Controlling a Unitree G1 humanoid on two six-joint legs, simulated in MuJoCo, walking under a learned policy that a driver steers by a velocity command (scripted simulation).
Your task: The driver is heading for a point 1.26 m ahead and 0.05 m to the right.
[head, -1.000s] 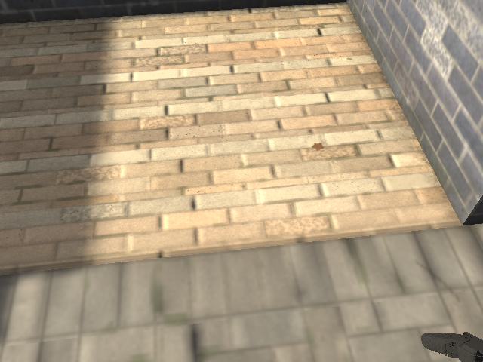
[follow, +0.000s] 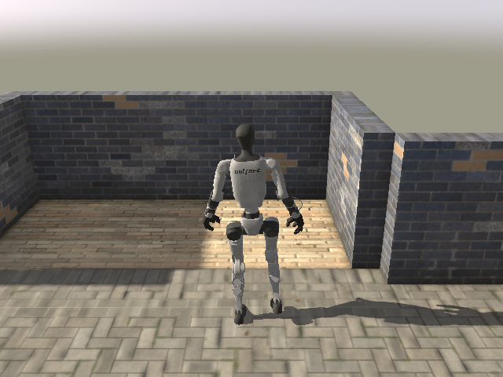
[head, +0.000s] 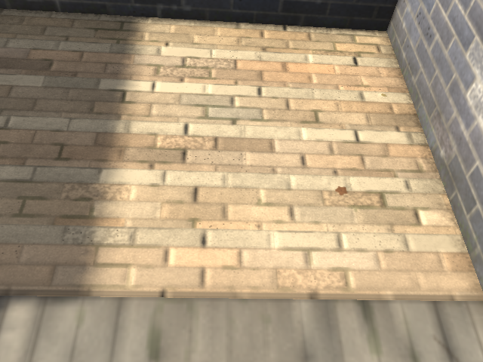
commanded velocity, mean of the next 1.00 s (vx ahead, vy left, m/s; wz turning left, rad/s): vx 0.00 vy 0.00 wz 0.21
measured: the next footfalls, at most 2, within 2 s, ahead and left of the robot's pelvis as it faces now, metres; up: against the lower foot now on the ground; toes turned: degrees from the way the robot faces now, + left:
right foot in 0.26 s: +0.08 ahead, -0.14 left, +0.00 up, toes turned +15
left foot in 0.60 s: +0.01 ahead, +0.11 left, +0.00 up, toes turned +10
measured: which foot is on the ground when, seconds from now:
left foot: down 0.00-0.26, up 0.28-0.58, down 0.60-1.00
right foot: up 0.00-0.24, down 0.26-0.96, up 0.98-1.00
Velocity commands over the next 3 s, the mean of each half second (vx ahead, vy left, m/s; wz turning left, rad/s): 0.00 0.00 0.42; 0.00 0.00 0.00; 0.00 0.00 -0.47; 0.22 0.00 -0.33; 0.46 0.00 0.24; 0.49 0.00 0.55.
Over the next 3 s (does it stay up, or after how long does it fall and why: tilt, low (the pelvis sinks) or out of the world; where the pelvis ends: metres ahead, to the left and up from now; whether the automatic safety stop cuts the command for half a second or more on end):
stays up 0.67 -0.12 0.00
